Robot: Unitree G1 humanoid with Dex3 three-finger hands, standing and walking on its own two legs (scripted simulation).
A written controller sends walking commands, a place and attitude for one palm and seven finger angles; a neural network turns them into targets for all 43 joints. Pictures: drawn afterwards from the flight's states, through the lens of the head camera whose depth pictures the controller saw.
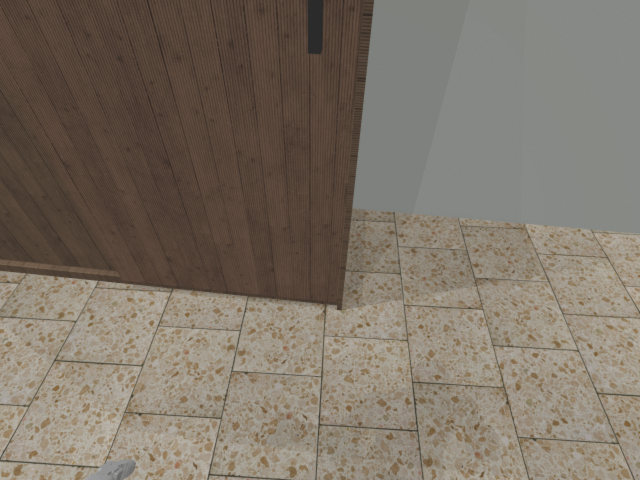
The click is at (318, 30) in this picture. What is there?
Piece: wardrobe's sliding door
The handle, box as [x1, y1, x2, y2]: [308, 0, 322, 53]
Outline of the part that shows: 308,0 308,53 320,53 322,32 322,0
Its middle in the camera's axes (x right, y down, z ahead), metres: -0.01 -0.43 +0.67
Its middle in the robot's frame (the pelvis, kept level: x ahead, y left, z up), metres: +0.82 +0.06 +0.27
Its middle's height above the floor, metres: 1.04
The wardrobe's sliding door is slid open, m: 0.00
